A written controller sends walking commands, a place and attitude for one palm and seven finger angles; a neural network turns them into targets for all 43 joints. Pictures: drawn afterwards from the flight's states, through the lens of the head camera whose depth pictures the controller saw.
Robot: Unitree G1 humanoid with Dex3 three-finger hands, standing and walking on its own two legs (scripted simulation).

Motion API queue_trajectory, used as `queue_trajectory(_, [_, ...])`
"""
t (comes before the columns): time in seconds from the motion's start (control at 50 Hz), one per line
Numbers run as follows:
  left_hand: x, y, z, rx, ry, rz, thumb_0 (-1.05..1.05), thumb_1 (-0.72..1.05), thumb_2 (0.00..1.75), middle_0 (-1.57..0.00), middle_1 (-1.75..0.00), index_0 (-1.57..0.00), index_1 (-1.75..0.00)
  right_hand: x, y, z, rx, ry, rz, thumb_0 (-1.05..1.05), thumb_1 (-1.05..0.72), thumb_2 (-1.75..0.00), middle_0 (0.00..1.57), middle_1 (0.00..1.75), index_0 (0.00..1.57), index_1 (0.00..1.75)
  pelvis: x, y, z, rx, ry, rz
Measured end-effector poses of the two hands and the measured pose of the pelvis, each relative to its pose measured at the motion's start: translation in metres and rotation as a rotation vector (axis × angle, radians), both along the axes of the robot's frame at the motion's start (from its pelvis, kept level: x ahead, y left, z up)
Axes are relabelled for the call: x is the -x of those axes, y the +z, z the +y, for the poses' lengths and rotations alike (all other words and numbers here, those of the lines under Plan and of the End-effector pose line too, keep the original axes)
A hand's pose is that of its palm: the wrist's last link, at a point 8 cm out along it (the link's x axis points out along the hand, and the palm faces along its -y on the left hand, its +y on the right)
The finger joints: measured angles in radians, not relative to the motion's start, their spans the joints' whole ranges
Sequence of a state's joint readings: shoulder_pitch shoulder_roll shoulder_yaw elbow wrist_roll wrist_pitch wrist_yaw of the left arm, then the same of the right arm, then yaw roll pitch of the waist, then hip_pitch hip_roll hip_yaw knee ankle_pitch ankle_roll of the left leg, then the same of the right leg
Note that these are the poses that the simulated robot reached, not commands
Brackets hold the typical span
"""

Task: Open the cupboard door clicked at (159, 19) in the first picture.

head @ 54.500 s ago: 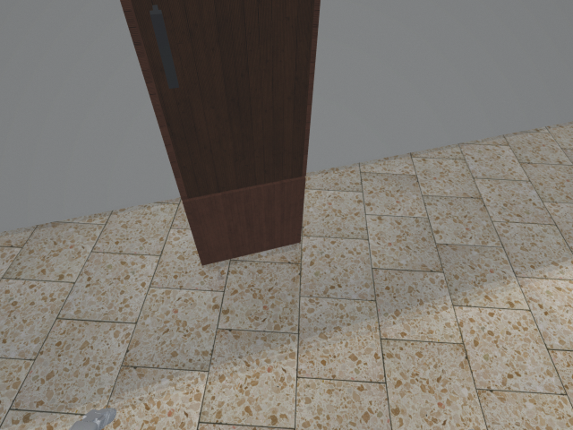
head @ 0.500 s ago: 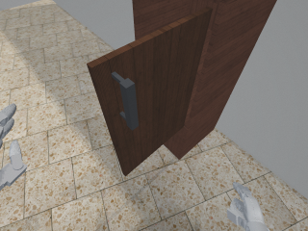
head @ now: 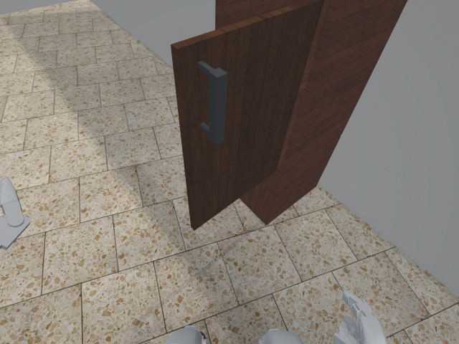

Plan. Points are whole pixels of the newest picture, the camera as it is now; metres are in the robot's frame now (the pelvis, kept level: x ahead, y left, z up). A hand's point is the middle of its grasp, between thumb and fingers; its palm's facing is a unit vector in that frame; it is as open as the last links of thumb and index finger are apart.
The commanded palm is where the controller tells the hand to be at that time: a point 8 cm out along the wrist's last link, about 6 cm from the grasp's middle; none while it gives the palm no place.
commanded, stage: step back with the hand held close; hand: left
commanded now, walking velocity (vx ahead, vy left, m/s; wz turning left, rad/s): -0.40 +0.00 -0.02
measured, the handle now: (210, 104) +0.49 +0.07 +0.15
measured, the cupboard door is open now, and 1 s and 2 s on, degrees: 92 92 92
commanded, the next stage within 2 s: stop stepping back and stand still in 0.10 s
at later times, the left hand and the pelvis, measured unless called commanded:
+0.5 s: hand out of the picture +0.12 +0.24 +0.18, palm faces +0.35 -0.80 -0.48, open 7.4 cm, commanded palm +0.05 +0.28 +0.19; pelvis -0.10 -0.01 +0.01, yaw -2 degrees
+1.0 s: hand out of the picture +0.05 +0.25 +0.18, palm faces +0.43 -0.75 -0.50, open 7.4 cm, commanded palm +0.00 +0.29 +0.19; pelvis -0.14 -0.01 +0.01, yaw +0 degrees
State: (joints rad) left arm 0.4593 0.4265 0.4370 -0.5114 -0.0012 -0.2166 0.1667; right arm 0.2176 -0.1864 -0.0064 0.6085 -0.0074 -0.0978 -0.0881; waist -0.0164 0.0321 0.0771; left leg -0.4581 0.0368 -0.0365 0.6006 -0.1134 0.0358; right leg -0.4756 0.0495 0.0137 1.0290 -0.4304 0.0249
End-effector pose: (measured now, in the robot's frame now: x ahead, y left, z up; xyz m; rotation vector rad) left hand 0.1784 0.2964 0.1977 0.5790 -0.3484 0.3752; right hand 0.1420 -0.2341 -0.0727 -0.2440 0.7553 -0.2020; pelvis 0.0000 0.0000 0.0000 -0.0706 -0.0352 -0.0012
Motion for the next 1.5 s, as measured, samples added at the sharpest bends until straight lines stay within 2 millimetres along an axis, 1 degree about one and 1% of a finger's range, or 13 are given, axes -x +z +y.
queue_trajectory(0.1, [0.031,0.012,-0.004,-0.013,0.026,0.012,0.02,0.89,0.90,-0.21,-0.30,-0.21,-0.30,0.021,0.004,0.005,-0.063,0.025,0.002,0.01,-0.90,-0.90,0.20,0.30,0.20,0.30,0.016,0.008,-0.012,-0.011,-0.005,0.053])
queue_trajectory(0.22, [0.056,0.001,-0.029,0.014,-0.033,0.092,0.02,0.89,0.90,-0.21,-0.30,-0.21,-0.30,0.031,-0.005,-0.005,-0.062,0.067,0.016,0.01,-0.90,-0.90,0.20,0.30,0.20,0.30,0.048,0.008,-0.016,-0.062,-0.057,0.071])
queue_trajectory(0.4, [0.070,-0.007,-0.016,0.041,-0.046,0.102,0.02,0.89,0.90,-0.22,-0.30,-0.21,-0.30,0.052,0.024,-0.016,0.019,0.010,-0.108,0.01,-0.90,-0.90,0.20,0.30,0.20,0.30,0.074,0.007,-0.007,-0.083,-0.038,0.052])
queue_trajectory(0.52, [0.107,-0.001,-0.020,0.021,-0.031,0.122,0.02,0.89,0.90,-0.22,-0.30,-0.21,-0.30,0.087,0.031,-0.015,-0.006,0.037,-0.124,0.01,-0.90,-0.90,0.20,0.30,0.20,0.30,0.104,0.013,-0.014,-0.091,-0.040,0.023])
queue_trajectory(0.66, [0.157,0.005,-0.029,0.018,0.021,0.130,0.02,0.89,0.90,-0.22,-0.30,-0.21,-0.30,0.133,0.011,-0.026,-0.037,0.035,0.001,0.01,-0.90,-0.90,0.20,0.30,0.20,0.30,0.131,0.017,-0.026,-0.098,-0.034,0.027])
queue_trajectory(0.78, [0.164,-0.006,-0.020,0.096,0.086,0.112,0.01,0.89,0.90,-0.21,-0.30,-0.21,-0.30,0.162,0.007,-0.038,-0.005,0.008,0.058,0.01,-0.90,-0.90,0.20,0.30,0.20,0.30,0.137,0.022,-0.025,-0.111,-0.003,0.054])
queue_trajectory(0.9, [0.164,-0.010,-0.015,0.086,0.064,0.093,0.02,0.89,0.90,-0.21,-0.30,-0.21,-0.30,0.163,0.005,-0.037,0.042,-0.005,0.019,0.01,-0.90,-0.90,0.20,0.30,0.20,0.30,0.142,0.012,-0.012,-0.086,0.017,0.044])
queue_trajectory(1.06, [0.168,0.011,-0.012,-0.030,0.046,0.067,0.02,0.89,0.90,-0.21,-0.30,-0.21,-0.30,0.146,-0.002,-0.010,-0.066,0.031,-0.034,0.01,-0.90,-0.90,0.20,0.30,0.20,0.30,0.145,0.009,-0.012,-0.080,0.013,0.023])
queue_trajectory(1.22, [0.175,-0.011,0.008,0.055,0.078,0.148,0.01,0.89,0.90,-0.21,-0.30,-0.21,-0.30,0.140,0.003,0.011,-0.070,0.053,-0.017,0.01,-0.90,-0.90,0.20,0.30,0.20,0.30,0.147,0.013,0.003,-0.076,0.000,0.020])
queue_trajectory(1.26, [0.169,-0.039,0.016,0.078,0.080,0.260,0.01,0.89,0.90,-0.21,-0.30,-0.20,-0.30,0.139,-0.003,0.012,-0.081,0.103,-0.003,0.01,-0.90,-0.90,0.20,0.30,0.20,0.30,0.150,0.013,0.007,-0.074,0.028,0.040])
queue_trajectory(1.34, [0.170,-0.149,0.020,0.269,0.161,0.723,0.01,0.90,0.90,-0.20,-0.30,-0.20,-0.30,0.144,-0.027,0.006,-0.084,0.148,0.114,0.01,-0.90,-0.90,0.20,0.30,0.20,0.30,0.159,0.009,0.011,-0.085,0.072,0.070])
queue_trajectory(1.42, [0.216,-0.248,-0.015,0.418,0.174,1.109,0.01,0.91,0.90,-0.20,-0.29,-0.19,-0.30,0.162,-0.042,-0.006,-0.077,0.127,0.211,0.01,-0.90,-0.90,0.20,0.30,0.20,0.30,0.165,0.003,0.004,-0.100,0.066,0.057])
queue_trajectory(1.5, [0.280,-0.305,-0.057,0.567,0.163,1.401,0.01,0.91,0.90,-0.20,-0.29,-0.20,-0.30,0.196,-0.041,-0.020,-0.039,0.082,0.332,0.01,-0.90,-0.90,0.20,0.30,0.20,0.30,0.169,0.007,0.001,-0.085,0.075,0.034])
